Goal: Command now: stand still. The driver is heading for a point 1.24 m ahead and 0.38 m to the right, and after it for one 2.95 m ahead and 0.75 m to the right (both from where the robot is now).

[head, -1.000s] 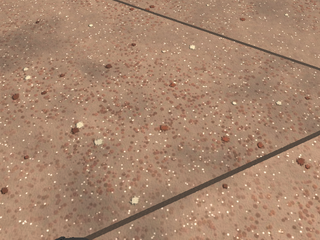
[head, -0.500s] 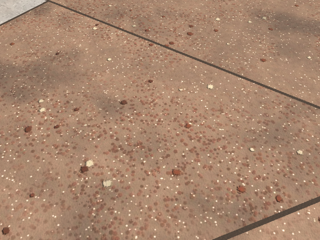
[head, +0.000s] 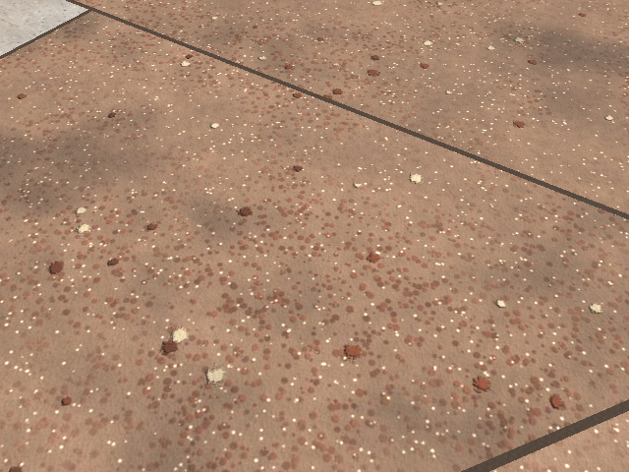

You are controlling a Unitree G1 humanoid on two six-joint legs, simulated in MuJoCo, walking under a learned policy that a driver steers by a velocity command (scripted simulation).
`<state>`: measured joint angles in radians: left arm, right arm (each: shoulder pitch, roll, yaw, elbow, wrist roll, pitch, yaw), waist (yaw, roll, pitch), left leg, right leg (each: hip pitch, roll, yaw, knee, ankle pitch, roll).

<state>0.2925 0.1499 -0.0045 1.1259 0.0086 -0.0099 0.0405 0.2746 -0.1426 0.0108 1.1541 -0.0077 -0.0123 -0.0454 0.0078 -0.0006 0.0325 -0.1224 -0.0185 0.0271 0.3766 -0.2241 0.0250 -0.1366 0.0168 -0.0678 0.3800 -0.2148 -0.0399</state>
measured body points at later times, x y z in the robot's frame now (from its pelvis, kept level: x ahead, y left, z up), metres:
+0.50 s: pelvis +0.00 +0.00 +0.00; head +0.01 +0.00 +0.45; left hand -0.03 +0.21 -0.16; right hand -0.03 -0.21 -0.17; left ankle -0.01 +0.10 -0.75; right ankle +0.00 -0.09 -0.75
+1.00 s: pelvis +0.15 +0.05 +0.00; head +0.16 +0.06 +0.45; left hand +0.23 +0.28 -0.15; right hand +0.04 -0.17 -0.14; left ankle +0.05 +0.11 -0.75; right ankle +0.19 -0.08 -0.68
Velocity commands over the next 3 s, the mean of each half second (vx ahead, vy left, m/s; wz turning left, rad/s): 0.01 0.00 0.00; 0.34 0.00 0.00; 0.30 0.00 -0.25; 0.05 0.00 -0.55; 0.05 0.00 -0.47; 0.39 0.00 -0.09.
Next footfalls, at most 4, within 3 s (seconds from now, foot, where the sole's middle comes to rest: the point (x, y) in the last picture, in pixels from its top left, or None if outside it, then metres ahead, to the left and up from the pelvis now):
1.22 right None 0.44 -0.03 -0.78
1.86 left None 0.53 0.13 -0.78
2.36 right None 0.39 -0.04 -0.78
2.92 left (357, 380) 0.74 -0.06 -0.78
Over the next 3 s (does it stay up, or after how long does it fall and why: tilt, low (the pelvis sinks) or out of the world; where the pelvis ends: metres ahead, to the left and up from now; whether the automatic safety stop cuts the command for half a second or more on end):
stays up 0.61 -0.05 -0.02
